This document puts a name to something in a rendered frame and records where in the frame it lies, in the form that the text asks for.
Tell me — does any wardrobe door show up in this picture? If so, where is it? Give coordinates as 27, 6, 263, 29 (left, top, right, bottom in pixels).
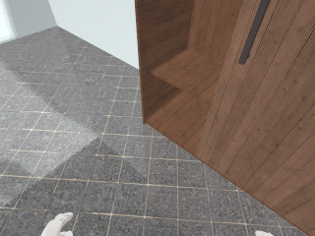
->
195, 0, 315, 236

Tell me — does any left robot hand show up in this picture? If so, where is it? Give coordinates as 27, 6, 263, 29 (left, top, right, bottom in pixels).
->
40, 212, 73, 236

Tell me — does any handle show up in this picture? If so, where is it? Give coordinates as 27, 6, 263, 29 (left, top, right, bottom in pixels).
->
238, 0, 271, 65

